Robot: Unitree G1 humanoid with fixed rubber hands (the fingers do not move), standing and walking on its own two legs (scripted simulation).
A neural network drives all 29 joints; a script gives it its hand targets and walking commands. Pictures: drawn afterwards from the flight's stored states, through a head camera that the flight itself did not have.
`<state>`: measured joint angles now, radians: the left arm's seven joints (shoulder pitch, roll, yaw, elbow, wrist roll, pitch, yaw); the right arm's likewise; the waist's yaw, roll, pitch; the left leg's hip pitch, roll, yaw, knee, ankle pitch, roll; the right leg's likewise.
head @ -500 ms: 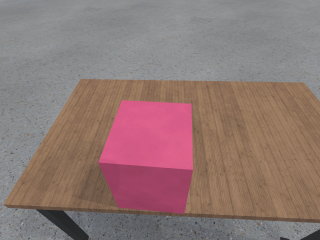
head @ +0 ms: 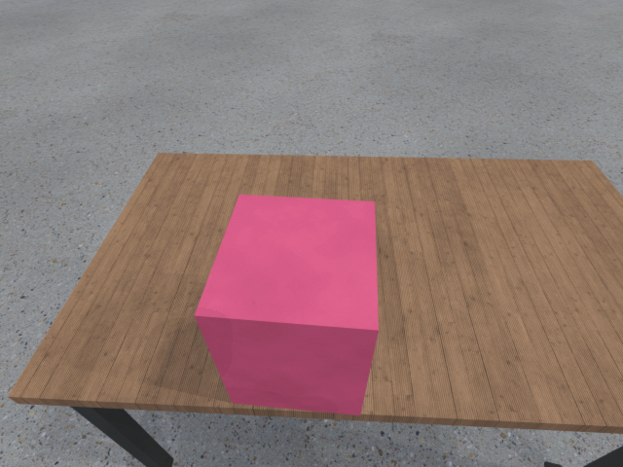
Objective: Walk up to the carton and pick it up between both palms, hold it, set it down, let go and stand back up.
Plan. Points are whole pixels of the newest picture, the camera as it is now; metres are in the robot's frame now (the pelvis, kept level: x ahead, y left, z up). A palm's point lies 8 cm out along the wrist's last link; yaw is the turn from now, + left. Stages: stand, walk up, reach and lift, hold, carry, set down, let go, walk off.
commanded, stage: walk up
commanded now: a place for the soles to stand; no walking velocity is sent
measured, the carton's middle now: (300, 306) +0.37 +0.03 +0.00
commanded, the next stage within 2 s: none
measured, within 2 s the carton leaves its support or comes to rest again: neither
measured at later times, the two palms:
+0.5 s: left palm out of the picture +0.08 +0.30 -0.11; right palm out of the picture +0.09 -0.32 -0.09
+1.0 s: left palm out of the picture +0.08 +0.30 -0.10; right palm out of the picture +0.09 -0.32 -0.09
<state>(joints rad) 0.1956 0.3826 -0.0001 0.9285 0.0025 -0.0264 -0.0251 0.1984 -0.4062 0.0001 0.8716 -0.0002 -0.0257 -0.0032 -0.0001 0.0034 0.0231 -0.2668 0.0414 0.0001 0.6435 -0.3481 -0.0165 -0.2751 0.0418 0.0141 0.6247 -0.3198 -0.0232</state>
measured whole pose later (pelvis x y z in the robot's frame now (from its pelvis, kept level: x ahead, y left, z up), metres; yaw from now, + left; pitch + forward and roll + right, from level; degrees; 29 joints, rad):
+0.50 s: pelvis +0.00 +0.00 +0.00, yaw +0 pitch -2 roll -1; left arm 0.20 0.38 0.00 0.93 0.00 -0.03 -0.03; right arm 0.20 -0.43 0.00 0.87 0.00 -0.01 0.00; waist 0.00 0.00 0.03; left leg -0.26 0.04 0.00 0.65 -0.34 -0.02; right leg -0.27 0.05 0.02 0.62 -0.31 -0.03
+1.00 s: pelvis +0.00 +0.00 +0.00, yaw +0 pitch -2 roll -1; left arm 0.20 0.38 0.00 0.93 0.00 -0.03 -0.03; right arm 0.20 -0.42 0.00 0.87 0.00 -0.03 0.00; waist 0.00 0.01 0.04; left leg -0.26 0.05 0.00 0.64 -0.35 -0.02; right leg -0.27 0.05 0.02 0.62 -0.32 -0.03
